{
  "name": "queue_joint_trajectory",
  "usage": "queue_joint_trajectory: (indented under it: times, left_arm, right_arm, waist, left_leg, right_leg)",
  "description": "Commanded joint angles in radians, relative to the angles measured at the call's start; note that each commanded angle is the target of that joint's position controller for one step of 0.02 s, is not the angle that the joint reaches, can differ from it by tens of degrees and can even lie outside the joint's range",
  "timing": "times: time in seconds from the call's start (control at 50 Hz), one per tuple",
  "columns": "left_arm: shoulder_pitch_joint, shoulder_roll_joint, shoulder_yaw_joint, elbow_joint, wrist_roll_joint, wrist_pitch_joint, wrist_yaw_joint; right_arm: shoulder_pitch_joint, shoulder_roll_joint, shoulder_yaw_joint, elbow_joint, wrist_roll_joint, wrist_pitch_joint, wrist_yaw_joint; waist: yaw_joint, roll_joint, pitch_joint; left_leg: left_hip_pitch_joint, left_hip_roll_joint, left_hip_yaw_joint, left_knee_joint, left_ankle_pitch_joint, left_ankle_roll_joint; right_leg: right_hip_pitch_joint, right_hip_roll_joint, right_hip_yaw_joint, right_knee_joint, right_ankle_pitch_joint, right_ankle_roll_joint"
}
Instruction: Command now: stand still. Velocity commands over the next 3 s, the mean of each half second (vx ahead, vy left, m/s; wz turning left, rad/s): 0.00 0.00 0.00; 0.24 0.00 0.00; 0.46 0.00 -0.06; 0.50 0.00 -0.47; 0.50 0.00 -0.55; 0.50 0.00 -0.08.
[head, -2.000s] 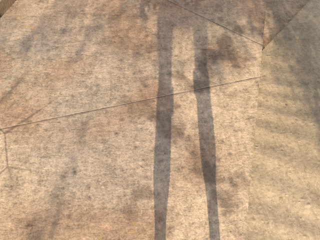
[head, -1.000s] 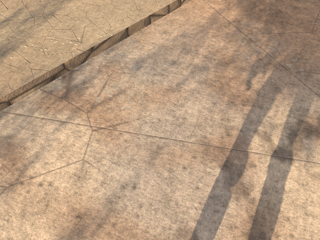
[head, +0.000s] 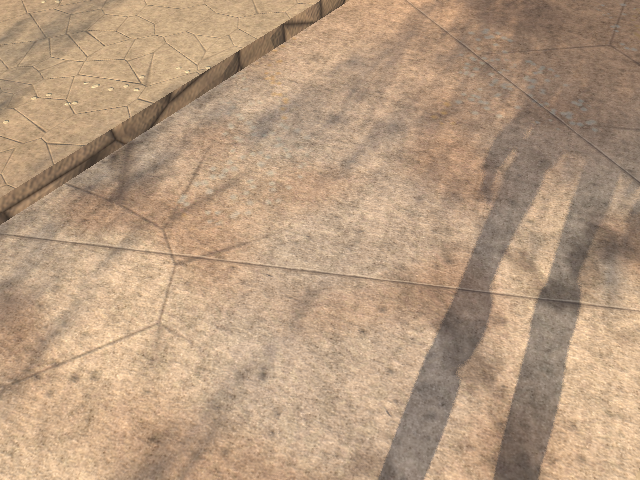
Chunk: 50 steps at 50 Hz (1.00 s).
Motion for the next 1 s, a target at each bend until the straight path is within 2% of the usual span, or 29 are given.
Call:
queue_joint_trajectory:
  times: [0.02, 0.26, 0.28, 0.4, 0.56, 0.58, 0.62, 0.64, 0.68, 0.7, 0.74, 0.76, 0.78, 0.8, 0.82, 0.84, 0.86, 0.88, 0.9, 0.92, 0.94, 0.96, 0.98, 1.0]
  left_arm:
    - [0.040, 0.095, 0.016, -0.013, 0.000, -0.007, 0.002]
    - [0.053, 0.081, 0.009, 0.033, -0.002, -0.005, 0.000]
    - [0.062, 0.069, 0.005, 0.040, -0.001, -0.006, -0.004]
    - [0.069, 0.070, 0.002, 0.054, -0.002, -0.007, -0.007]
    - [0.079, 0.066, 0.003, 0.065, -0.004, -0.005, -0.001]
    - [0.096, 0.055, 0.001, 0.077, -0.003, -0.003, 0.000]
    - [0.098, 0.075, 0.011, 0.079, -0.015, -0.002, 0.004]
    - [0.088, 0.080, 0.014, 0.072, -0.016, -0.007, 0.005]
    - [0.068, 0.068, 0.014, 0.055, -0.016, -0.029, -0.002]
    - [0.051, 0.058, 0.013, 0.043, -0.016, -0.043, -0.008]
    - [-0.002, 0.017, 0.005, 0.009, -0.019, -0.071, -0.025]
    - [-0.014, 0.016, 0.002, -0.003, -0.023, -0.085, -0.034]
    - [-0.008, 0.027, 0.004, -0.008, -0.027, -0.097, -0.042]
    - [0.027, 0.021, 0.002, -0.004, -0.032, -0.106, -0.048]
    - [0.102, 0.016, 0.004, 0.020, -0.033, -0.113, -0.051]
    - [0.186, 0.031, 0.014, 0.060, -0.026, -0.114, -0.050]
    - [0.319, 0.095, 0.038, 0.097, -0.016, -0.115, -0.047]
    - [0.503, 0.259, 0.080, 0.121, -0.024, -0.118, -0.054]
    - [0.488, 0.196, 0.059, 0.116, -0.003, -0.126, -0.055]
    - [0.378, 0.130, 0.038, 0.083, 0.004, -0.134, -0.051]
    - [0.289, 0.107, 0.028, 0.052, 0.005, -0.133, -0.053]
    - [0.249, 0.096, 0.022, 0.040, 0.005, -0.127, -0.060]
    - [0.245, 0.062, 0.010, 0.043, 0.007, -0.117, -0.064]
    - [0.260, 0.039, 0.001, 0.047, 0.010, -0.107, -0.064]
  right_arm:
    - [0.060, -0.090, -0.012, -0.009, 0.000, -0.006, -0.003]
    - [0.096, -0.075, -0.004, 0.018, 0.001, -0.006, -0.005]
    - [0.102, -0.065, 0.000, 0.019, -0.003, -0.008, -0.005]
    - [0.120, -0.066, 0.004, 0.029, -0.001, -0.011, -0.005]
    - [0.139, -0.062, 0.003, 0.034, 0.002, -0.009, -0.005]
    - [0.159, -0.050, 0.005, 0.045, 0.002, -0.008, -0.005]
    - [0.160, -0.078, -0.006, 0.038, 0.016, -0.006, -0.011]
    - [0.157, -0.089, -0.011, 0.028, 0.019, -0.010, -0.012]
    - [0.180, -0.099, -0.017, 0.018, 0.023, -0.027, -0.007]
    - [0.211, -0.109, -0.022, 0.021, 0.025, -0.036, -0.003]
    - [0.281, -0.173, -0.044, 0.032, 0.032, -0.048, 0.005]
    - [0.264, -0.188, -0.051, 0.023, 0.032, -0.051, 0.006]
    - [0.224, -0.180, -0.050, 0.004, 0.028, -0.054, 0.007]
    - [0.174, -0.181, -0.050, -0.014, 0.034, -0.056, 0.009]
    - [0.111, -0.174, -0.047, -0.035, 0.045, -0.053, 0.013]
    - [0.060, -0.166, -0.042, -0.057, 0.046, -0.053, 0.019]
    - [0.014, -0.146, -0.035, -0.084, 0.037, -0.065, 0.026]
    - [0.022, -0.062, -0.013, -0.122, 0.024, -0.094, 0.028]
    - [0.020, -0.083, -0.017, -0.129, 0.029, -0.121, 0.034]
    - [0.000, -0.109, -0.023, -0.139, 0.049, -0.137, 0.047]
    - [-0.005, -0.098, -0.020, -0.139, 0.054, -0.145, 0.059]
    - [-0.013, -0.109, -0.027, -0.142, 0.044, -0.150, 0.066]
    - [-0.035, -0.135, -0.041, -0.146, 0.035, -0.147, 0.069]
    - [-0.036, -0.127, -0.044, -0.150, 0.035, -0.139, 0.076]
  waist:
    - [0.000, -0.002, 0.026]
    - [0.001, 0.000, 0.034]
    - [-0.001, -0.005, 0.030]
    - [-0.001, 0.000, 0.041]
    - [0.001, 0.003, 0.035]
    - [0.000, 0.001, 0.010]
    - [-0.004, 0.001, 0.049]
    - [-0.007, 0.000, 0.095]
    - [-0.020, 0.022, 0.146]
    - [-0.035, 0.053, 0.143]
    - [-0.062, 0.181, 0.121]
    - [-0.055, 0.205, 0.133]
    - [-0.031, 0.185, 0.147]
    - [0.006, 0.182, 0.159]
    - [0.056, 0.167, 0.166]
    - [0.092, 0.124, 0.157]
    - [0.143, -0.018, 0.085]
    - [0.184, -0.324, -0.026]
    - [0.145, -0.248, -0.018]
    - [0.096, -0.116, 0.079]
    - [0.066, -0.064, 0.095]
    - [0.045, -0.028, 0.105]
    - [0.037, -0.038, 0.104]
    - [0.033, -0.068, 0.093]
  left_leg:
    - [-0.061, 0.017, -0.013, -0.088, 0.138, 0.038]
    - [-0.063, 0.017, -0.007, -0.098, 0.132, 0.035]
    - [-0.058, 0.012, -0.005, -0.101, 0.123, 0.034]
    - [-0.060, 0.014, -0.005, -0.108, 0.130, 0.033]
    - [-0.058, 0.020, -0.002, -0.104, 0.155, 0.032]
    - [-0.047, 0.008, 0.010, -0.105, 0.055, 0.035]
    - [-0.097, -0.007, 0.012, -0.078, -0.261, 0.065]
    - [-0.143, 0.008, -0.013, -0.077, -0.384, 0.084]
    - [-0.173, 0.060, -0.092, -0.091, -0.467, 0.124]
    - [-0.135, 0.102, -0.156, -0.118, -0.482, 0.149]
    - [-0.025, 0.246, -0.380, -0.244, -0.556, 0.227]
    - [-0.055, 0.306, -0.468, -0.285, -0.540, 0.261]
    - [-0.090, 0.315, -0.466, -0.291, -0.495, 0.262]
    - [-0.130, 0.297, -0.418, -0.268, -0.456, 0.243]
    - [-0.202, 0.244, -0.325, -0.218, -0.397, 0.206]
    - [-0.295, 0.167, -0.217, -0.138, -0.271, 0.169]
    - [-0.412, 0.074, -0.086, 0.126, -0.063, 0.119]
    - [-0.605, -0.042, 0.060, 0.473, -0.082, 0.065]
    - [-0.695, -0.028, -0.031, 0.722, -0.202, 0.066]
    - [-0.775, 0.027, -0.073, 0.861, -0.152, 0.090]
    - [-0.783, 0.071, -0.071, 0.888, -0.060, 0.100]
    - [-0.783, 0.098, -0.052, 0.846, 0.019, 0.105]
    - [-0.761, 0.117, -0.021, 0.811, 0.063, 0.105]
    - [-0.733, 0.121, 0.005, 0.797, 0.083, 0.100]
  right_leg:
    - [0.021, -0.009, 0.007, -0.080, 0.097, -0.030]
    - [0.017, -0.006, 0.008, -0.092, 0.087, -0.034]
    - [0.017, -0.004, 0.008, -0.100, 0.075, -0.034]
    - [0.017, -0.002, 0.008, -0.104, 0.079, -0.033]
    - [0.020, -0.004, 0.006, -0.095, 0.108, -0.034]
    - [0.031, 0.008, -0.004, -0.096, 0.008, -0.035]
    - [-0.032, 0.031, -0.017, -0.066, -0.307, -0.057]
    - [-0.085, 0.021, 0.000, -0.061, -0.408, -0.071]
    - [-0.159, 0.007, 0.024, -0.020, -0.426, -0.086]
    - [-0.206, 0.013, 0.013, 0.035, -0.380, -0.081]
    - [-0.312, 0.053, -0.069, 0.226, -0.220, -0.060]
    - [-0.308, 0.032, -0.047, 0.295, -0.187, -0.071]
    - [-0.288, 0.013, -0.033, 0.306, -0.202, -0.087]
    - [-0.227, 0.004, -0.033, 0.223, -0.220, -0.104]
    - [-0.082, 0.014, -0.052, 0.063, -0.184, -0.117]
    - [0.107, 0.046, -0.066, -0.041, -0.100, -0.109]
    - [0.326, -0.045, 0.089, -0.102, -0.069, -0.121]
    - [0.526, -0.282, 0.514, -0.248, -0.171, -0.241]
    - [0.491, -0.388, 0.746, -0.311, -0.203, -0.306]
    - [0.433, -0.389, 0.651, -0.304, -0.141, -0.298]
    - [0.393, -0.336, 0.505, -0.310, -0.082, -0.272]
    - [0.369, -0.286, 0.387, -0.324, 0.009, -0.239]
    - [0.354, -0.233, 0.275, -0.330, 0.135, -0.201]
    - [0.333, -0.201, 0.204, -0.334, 0.216, -0.180]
